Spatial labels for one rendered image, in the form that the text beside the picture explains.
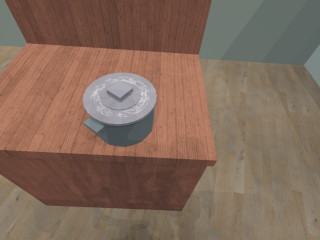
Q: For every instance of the knob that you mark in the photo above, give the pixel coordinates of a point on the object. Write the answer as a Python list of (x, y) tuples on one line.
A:
[(119, 90)]

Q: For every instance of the pot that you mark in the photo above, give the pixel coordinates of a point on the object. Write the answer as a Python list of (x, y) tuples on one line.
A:
[(125, 135)]

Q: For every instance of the table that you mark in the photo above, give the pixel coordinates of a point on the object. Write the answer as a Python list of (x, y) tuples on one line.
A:
[(45, 148)]

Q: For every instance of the lid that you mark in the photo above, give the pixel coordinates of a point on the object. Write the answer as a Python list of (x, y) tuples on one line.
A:
[(108, 110)]

